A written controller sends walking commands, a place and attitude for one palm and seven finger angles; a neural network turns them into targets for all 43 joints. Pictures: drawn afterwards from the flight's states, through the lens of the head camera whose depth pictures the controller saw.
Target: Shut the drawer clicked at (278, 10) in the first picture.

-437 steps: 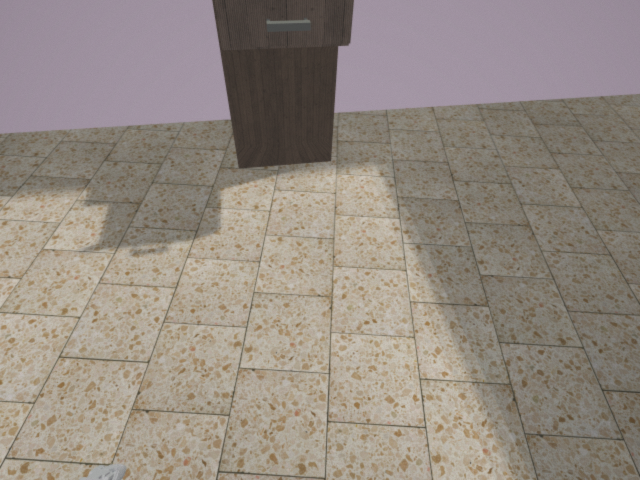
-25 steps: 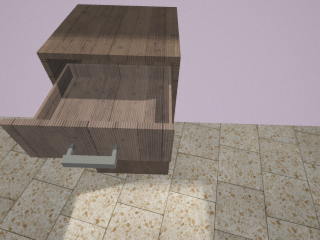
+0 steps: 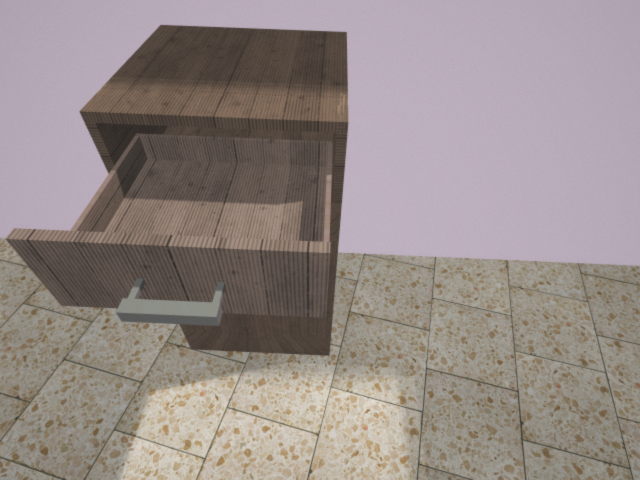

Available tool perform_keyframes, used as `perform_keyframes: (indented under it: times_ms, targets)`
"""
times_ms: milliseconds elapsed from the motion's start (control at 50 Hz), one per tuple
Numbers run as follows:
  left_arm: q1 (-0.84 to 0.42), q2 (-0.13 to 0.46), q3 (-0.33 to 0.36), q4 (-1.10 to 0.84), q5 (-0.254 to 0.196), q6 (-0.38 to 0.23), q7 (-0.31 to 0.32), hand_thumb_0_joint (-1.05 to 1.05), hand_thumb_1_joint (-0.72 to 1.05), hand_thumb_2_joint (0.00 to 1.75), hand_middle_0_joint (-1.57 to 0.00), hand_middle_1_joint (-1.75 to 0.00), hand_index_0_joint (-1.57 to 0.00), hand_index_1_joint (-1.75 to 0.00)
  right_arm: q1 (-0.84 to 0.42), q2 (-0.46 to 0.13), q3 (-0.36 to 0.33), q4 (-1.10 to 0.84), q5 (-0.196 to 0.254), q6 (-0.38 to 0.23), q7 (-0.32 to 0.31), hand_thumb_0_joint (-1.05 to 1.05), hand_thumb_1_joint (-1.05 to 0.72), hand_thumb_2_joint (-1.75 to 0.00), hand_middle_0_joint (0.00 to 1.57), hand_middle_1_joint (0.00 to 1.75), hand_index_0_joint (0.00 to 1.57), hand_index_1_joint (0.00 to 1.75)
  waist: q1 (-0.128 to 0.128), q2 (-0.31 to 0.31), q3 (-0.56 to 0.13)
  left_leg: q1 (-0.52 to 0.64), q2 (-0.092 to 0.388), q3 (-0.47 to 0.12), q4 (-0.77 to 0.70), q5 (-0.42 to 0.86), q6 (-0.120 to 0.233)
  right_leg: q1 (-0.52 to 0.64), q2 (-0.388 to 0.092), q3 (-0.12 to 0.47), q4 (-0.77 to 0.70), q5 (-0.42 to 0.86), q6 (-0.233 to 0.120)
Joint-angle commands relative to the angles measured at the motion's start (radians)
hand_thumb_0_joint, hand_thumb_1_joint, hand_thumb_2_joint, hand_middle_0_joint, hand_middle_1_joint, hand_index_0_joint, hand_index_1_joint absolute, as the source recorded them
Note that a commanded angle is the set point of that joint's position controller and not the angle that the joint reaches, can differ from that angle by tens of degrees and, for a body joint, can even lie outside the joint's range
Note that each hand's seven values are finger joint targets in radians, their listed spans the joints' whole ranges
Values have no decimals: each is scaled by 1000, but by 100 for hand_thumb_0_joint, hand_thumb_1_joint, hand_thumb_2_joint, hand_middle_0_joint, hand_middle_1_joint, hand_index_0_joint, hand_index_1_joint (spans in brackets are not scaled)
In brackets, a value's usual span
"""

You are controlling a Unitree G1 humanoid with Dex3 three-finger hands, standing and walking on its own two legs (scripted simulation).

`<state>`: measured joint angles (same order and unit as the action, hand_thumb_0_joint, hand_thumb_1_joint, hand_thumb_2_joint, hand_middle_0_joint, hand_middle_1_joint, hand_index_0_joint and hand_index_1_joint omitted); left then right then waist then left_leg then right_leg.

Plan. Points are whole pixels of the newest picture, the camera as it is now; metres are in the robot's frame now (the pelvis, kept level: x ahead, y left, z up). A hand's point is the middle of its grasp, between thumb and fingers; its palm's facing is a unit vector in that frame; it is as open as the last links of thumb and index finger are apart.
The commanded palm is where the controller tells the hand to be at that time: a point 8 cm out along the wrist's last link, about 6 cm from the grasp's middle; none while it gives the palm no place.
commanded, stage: come to a stop and stand still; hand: left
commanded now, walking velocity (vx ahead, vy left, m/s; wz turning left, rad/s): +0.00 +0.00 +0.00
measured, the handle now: (175, 299) +0.35 +0.23 +0.01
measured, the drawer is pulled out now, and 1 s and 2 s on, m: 0.29 0.29 0.29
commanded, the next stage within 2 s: look again from close up in 0.26 s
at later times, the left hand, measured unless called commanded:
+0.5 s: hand out of the picture +0.03 +0.19 -0.18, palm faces +0.02 -0.97 -0.23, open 7.4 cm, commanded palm none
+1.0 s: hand out of the picture -0.03 +0.18 -0.18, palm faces +0.01 -0.98 -0.17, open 7.4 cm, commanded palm none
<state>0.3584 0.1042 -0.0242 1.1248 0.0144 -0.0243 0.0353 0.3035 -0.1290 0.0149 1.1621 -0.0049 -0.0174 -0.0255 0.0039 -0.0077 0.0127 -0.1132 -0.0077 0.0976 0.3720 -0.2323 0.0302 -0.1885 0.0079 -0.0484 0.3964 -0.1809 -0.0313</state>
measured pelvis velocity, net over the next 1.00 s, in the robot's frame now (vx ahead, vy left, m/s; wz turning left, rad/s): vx -0.01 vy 0.03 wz -0.01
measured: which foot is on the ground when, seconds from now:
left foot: down 0.00-1.00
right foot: down 0.00-1.00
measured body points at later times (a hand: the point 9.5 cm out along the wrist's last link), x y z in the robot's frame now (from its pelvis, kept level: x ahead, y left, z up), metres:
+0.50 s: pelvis +0.00 +0.01 -0.01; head -0.02 +0.00 +0.44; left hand +0.03 +0.24 -0.16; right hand +0.02 -0.22 -0.17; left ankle -0.02 +0.10 -0.74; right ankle +0.02 -0.10 -0.74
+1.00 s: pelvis -0.01 +0.03 +0.00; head +0.00 +0.02 +0.45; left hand -0.03 +0.24 -0.16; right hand -0.03 -0.19 -0.17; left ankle -0.02 +0.10 -0.74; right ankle +0.02 -0.10 -0.74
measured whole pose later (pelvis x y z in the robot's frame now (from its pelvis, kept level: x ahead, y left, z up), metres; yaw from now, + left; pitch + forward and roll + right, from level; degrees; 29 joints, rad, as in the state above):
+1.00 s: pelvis -0.01 +0.03 +0.00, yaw +0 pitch -2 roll +0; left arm 0.33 0.12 -0.02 1.11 0.02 -0.01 0.04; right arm 0.30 -0.14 0.00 1.15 -0.01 -0.01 -0.02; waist -0.01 0.00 0.04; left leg -0.15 -0.04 0.12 0.42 -0.25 0.07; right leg -0.24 -0.03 -0.02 0.45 -0.19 0.01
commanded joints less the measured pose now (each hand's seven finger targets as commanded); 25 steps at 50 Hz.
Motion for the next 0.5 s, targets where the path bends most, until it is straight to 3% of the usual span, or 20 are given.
perform_keyframes:
  times_ms: [0, 20, 40, 60, 80, 120, 140, 160, 220, 260, 340, 420, 480]
  targets:
    - [76, 87, 19, -27, -5, -15, 10, 0, 90, 90, -20, -30, -20, -30, 81, -62, -6, -8, -2, -7, -5, 0, -90, -90, 20, 30, 20, 30, -8, 11, 96, -71, 99, -118, -91, -10, -2, -46, -112, 132, -96, -12, -14]
    - [79, 85, 20, -25, -5, -15, 10, 0, 90, 90, -20, -30, -20, -30, 88, -58, -5, -6, -3, -7, -6, 0, -90, -90, 20, 30, 20, 30, -8, 10, 101, -80, 98, -118, -94, -21, -3, -49, -112, 133, -99, -30, -15]
    - [-15, 277, 19, -110, 1, -11, 4, 0, 90, 90, -20, -30, -20, -30, -26, -173, -41, -152, -26, 13, 2, 0, -90, -90, 20, 30, 20, 30, -43, -3, 209, -126, 48, -144, -102, 12, 6, -158, -53, 93, 31, -98, -23]
    - [26, 202, 33, -107, 1, -3, 10, 0, 90, 90, -20, -30, -20, -30, -19, -169, -58, -156, -24, -8, -8, 0, -90, -90, 20, 30, 20, 30, 5, 61, 113, -179, 130, -165, -28, -167, 19, -145, -100, 92, 42, -203, -25]
    - [44, 173, 21, -105, 7, -3, 11, 0, 90, 90, -20, -30, -20, -30, -22, -121, -53, -165, -20, -6, -8, 0, -90, -90, 20, 30, 20, 30, -3, 85, 36, -188, 105, -160, 11, -180, 23, -114, -109, 116, 21, -192, -33]
    - [62, 149, 18, -106, 4, -11, 16, 0, 90, 90, -20, -30, -20, -30, 20, -77, -48, -163, -15, 7, -5, 0, -90, -90, 20, 30, 20, 30, -18, -28, -31, -160, 53, -121, 142, -122, 4, -132, -159, 206, -67, -283, -41]
    - [39, 160, 17, -121, 2, -12, 19, 0, 90, 90, -20, -30, -20, -30, 54, -73, -42, -160, -17, 13, 0, 0, -90, -90, 20, 30, 20, 30, -33, -106, -24, -148, 46, -102, 165, -117, 3, -141, -181, 246, -100, -327, -52]
    - [21, 160, 23, -124, -1, -12, 20, 0, 90, 90, -20, -30, -20, -30, 65, -71, -44, -153, -17, 16, 2, 0, -90, -90, 20, 30, 20, 30, -40, -119, -7, -138, 44, -100, 180, -94, 2, -181, -191, 247, -120, -351, -54]
    - [-7, 155, 29, -124, -4, -14, 20, 0, 90, 90, -20, -30, -20, -30, 70, -81, -43, -137, -14, 6, 0, 0, -90, -90, 20, 30, 20, 30, -38, 20, 43, -136, 76, -123, 107, -45, 8, -197, -149, 178, -57, -217, -43]
    - [12, 140, 24, -117, -3, -10, 19, 0, 90, 90, -20, -30, -20, -30, 52, -83, -34, -131, -14, -1, 0, 0, -90, -90, 20, 30, 20, 30, -17, 48, 59, -167, 98, -138, 50, -11, 15, -123, -117, 131, -1, -69, -28]
    - [19, 147, 25, -109, -3, -8, 19, 0, 90, 90, -20, -30, -20, -30, 29, -103, -30, -123, -11, -6, -3, 0, -90, -90, 20, 30, 20, 30, 0, 18, 48, -145, 110, -133, 27, 80, 16, -53, -111, 113, 27, 70, -17]
    - [-2, 158, 29, -107, -5, -8, 19, 0, 90, 90, -20, -30, -20, -30, 8, -114, -31, -113, -10, -2, -1, 0, -90, -90, 20, 30, 20, 30, -7, -10, 60, -119, 107, -127, 10, 64, 12, -59, -122, 114, 15, 75, -10]
    - [-9, 160, 29, -111, -4, -4, 19, 0, 90, 90, -20, -30, -20, -30, 0, -118, -29, -106, -10, -3, -1, 0, -90, -90, 20, 30, 20, 30, -3, 12, 67, -112, 112, -126, -11, 59, 12, -54, -119, 114, 9, 62, -6]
